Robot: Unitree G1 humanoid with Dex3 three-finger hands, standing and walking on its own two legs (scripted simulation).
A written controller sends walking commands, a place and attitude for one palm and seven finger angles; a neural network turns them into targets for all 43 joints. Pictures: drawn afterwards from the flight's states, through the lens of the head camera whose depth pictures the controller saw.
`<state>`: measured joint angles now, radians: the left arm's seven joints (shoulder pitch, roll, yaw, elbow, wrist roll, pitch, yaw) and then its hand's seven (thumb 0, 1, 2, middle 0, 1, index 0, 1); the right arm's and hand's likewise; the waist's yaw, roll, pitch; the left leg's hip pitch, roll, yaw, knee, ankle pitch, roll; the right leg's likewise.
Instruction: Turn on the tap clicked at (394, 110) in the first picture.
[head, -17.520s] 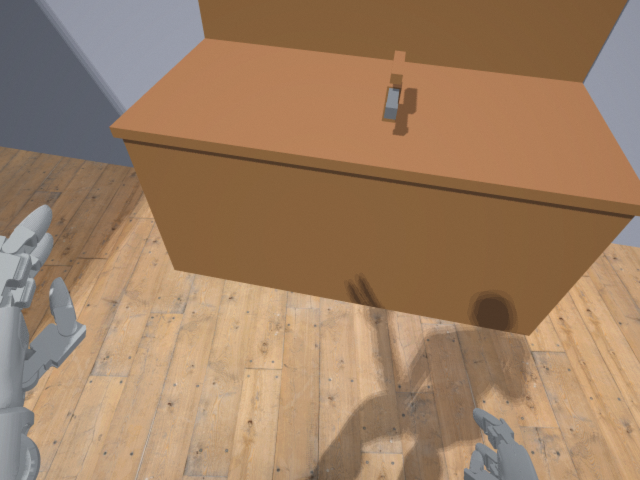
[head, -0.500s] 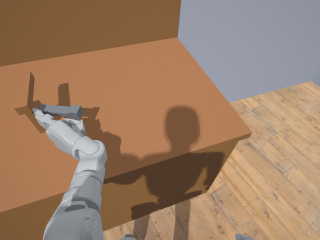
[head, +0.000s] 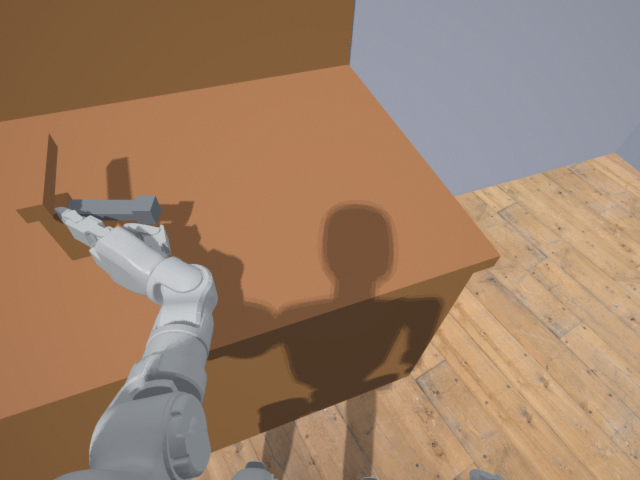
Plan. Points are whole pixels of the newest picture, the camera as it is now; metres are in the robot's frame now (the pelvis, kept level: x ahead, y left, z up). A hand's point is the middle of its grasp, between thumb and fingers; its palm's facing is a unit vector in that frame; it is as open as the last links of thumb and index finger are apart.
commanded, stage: lift the hand up off the lever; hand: left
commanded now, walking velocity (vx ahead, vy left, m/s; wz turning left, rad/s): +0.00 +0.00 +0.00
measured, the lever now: (147, 210) +0.45 +0.23 +0.07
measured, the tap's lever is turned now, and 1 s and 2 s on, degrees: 71 74 74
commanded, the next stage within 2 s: none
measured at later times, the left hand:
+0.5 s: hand (159, 223) +0.43 +0.21 +0.07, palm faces +0.84 -0.54 -0.10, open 8.1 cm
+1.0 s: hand (150, 220) +0.42 +0.22 +0.09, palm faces +0.82 -0.57 -0.10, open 7.8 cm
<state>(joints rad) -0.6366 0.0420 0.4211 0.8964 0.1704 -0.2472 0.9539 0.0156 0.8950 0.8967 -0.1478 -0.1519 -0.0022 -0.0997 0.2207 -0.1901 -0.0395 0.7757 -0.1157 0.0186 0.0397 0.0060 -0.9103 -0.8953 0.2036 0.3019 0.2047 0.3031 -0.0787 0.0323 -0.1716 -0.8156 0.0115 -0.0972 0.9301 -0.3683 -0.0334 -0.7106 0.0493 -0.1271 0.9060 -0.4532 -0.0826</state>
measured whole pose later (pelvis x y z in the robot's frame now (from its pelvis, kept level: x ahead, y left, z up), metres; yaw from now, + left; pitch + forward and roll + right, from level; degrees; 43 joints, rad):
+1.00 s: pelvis +0.02 +0.01 +0.02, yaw +0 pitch +11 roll -1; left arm -0.50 -0.01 0.33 0.65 0.11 -0.08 0.88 0.02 0.90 0.90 -0.18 -0.16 -0.15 -0.15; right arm 0.21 -0.19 -0.04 0.75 -0.10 0.02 0.05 0.01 -0.91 -0.90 0.20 0.30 0.20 0.30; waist -0.04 0.03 -0.16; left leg -0.65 0.01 -0.07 0.83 -0.36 -0.02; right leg -0.54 0.04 -0.10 0.79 -0.43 -0.06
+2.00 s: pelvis +0.01 +0.00 +0.04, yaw +0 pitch +5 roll -1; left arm -0.46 -0.02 0.27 0.51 0.06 0.07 0.86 0.02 0.90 0.90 -0.17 -0.16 -0.15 -0.15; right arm 0.16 -0.20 -0.04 0.78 -0.07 0.01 0.01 0.01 -0.91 -0.90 0.20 0.30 0.20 0.30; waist 0.00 0.04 -0.12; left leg -0.48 0.01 -0.07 0.69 -0.30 -0.03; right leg -0.38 0.05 -0.10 0.65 -0.37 -0.07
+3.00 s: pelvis +0.01 +0.02 +0.06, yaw -2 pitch -6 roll +0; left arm 0.06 0.30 0.10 0.03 -0.07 -0.07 0.13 0.02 0.89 0.90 -0.17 -0.20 -0.17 -0.20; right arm 0.19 -0.26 0.02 0.68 0.02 -0.04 -0.08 0.01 -0.91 -0.90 0.20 0.30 0.20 0.30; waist 0.05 0.06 0.04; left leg -0.14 0.01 -0.02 0.43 -0.20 -0.01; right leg -0.05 0.05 -0.04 0.39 -0.25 -0.05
